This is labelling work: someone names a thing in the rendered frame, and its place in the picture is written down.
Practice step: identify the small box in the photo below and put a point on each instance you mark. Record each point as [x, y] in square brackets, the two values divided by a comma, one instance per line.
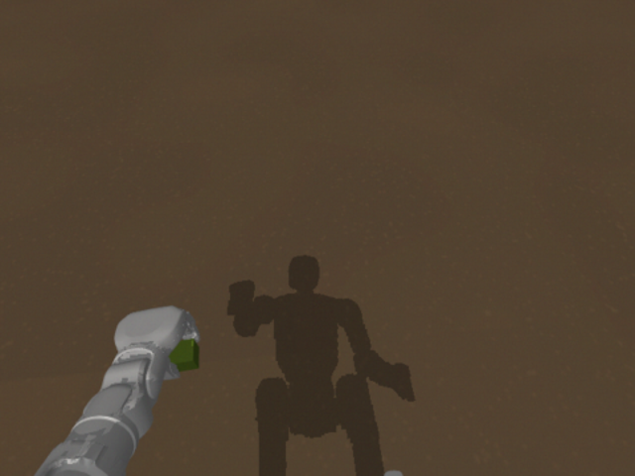
[185, 355]

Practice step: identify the left robot arm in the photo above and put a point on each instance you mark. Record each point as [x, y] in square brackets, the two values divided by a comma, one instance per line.
[106, 436]

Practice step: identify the left robot hand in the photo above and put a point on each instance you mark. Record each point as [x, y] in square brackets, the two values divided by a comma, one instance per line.
[161, 327]

